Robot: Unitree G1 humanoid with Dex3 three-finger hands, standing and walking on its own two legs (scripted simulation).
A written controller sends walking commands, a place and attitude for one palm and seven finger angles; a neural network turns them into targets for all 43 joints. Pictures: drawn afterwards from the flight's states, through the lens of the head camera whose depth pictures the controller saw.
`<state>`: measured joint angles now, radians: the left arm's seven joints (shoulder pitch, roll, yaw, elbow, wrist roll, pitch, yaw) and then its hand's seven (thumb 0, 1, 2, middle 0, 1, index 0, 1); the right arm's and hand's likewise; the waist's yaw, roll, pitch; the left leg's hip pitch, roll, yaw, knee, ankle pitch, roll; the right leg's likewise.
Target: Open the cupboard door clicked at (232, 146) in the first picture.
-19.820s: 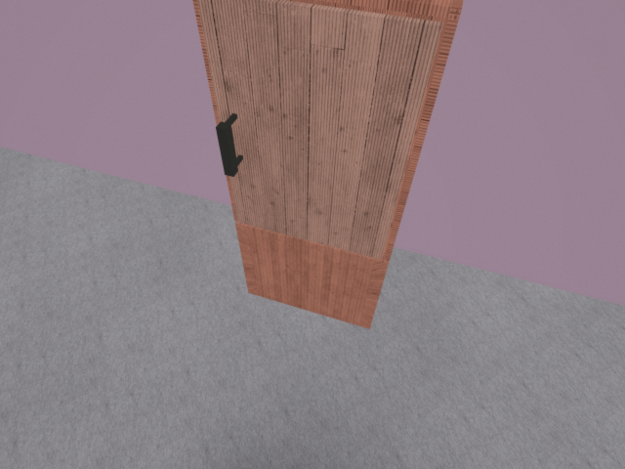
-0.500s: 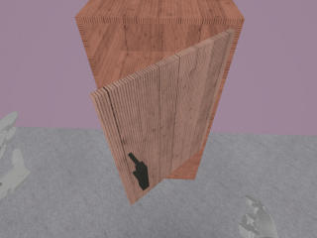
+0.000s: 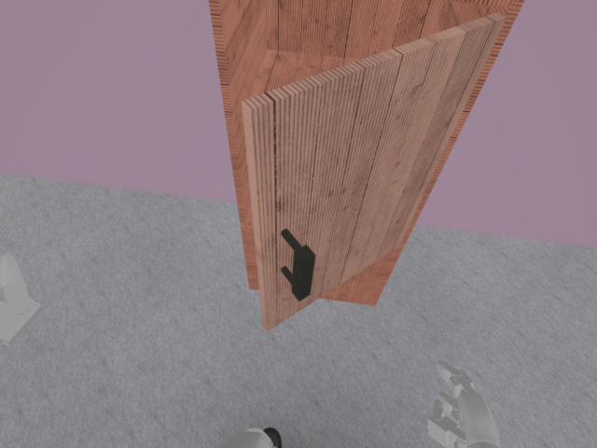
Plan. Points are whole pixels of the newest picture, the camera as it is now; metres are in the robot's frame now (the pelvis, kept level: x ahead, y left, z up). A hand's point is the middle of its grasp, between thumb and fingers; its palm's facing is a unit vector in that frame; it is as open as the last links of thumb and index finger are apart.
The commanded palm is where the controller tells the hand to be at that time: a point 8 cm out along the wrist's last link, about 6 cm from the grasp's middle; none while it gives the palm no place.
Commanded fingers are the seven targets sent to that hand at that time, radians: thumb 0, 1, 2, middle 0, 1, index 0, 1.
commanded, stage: step back with the hand held close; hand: left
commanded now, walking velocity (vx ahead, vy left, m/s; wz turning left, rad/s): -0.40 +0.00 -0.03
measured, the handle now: (294, 265) +0.39 +0.05 -0.04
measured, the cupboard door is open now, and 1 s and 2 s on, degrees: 42 42 42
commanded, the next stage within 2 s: stop stepping back and stand still in 0.54 s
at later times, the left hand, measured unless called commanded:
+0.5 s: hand out of the picture +0.13 +0.29 +0.17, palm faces +0.39 -0.80 -0.45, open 7.4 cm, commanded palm +0.07 +0.32 +0.19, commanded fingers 0.00 0.90 0.90 -0.20 -0.30 -0.20 -0.30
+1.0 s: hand out of the picture +0.05 +0.27 +0.17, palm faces +0.32 -0.84 -0.43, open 7.4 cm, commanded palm -0.02 +0.31 +0.19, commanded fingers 0.00 0.90 0.90 -0.20 -0.30 -0.20 -0.30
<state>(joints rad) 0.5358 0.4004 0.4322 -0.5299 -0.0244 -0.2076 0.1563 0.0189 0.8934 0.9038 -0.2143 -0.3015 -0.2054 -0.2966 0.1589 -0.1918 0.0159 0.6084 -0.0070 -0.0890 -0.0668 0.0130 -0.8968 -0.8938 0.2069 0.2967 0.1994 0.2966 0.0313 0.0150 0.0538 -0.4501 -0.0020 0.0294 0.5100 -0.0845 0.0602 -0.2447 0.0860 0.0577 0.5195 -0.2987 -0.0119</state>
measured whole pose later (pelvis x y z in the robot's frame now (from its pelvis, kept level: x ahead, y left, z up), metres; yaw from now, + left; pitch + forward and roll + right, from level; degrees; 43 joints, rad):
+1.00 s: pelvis -0.19 +0.03 +0.00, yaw -6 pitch -2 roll -1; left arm 0.52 0.46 0.46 -0.51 -0.06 -0.14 0.14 0.02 0.89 0.90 -0.22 -0.30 -0.21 -0.30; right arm 0.28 -0.19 0.02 0.66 -0.02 -0.13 -0.07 0.01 -0.90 -0.89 0.20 0.30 0.20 0.30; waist -0.06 -0.05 -0.01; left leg -0.45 -0.04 0.03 0.47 -0.10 0.01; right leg -0.14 0.08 -0.05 0.59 -0.56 -0.06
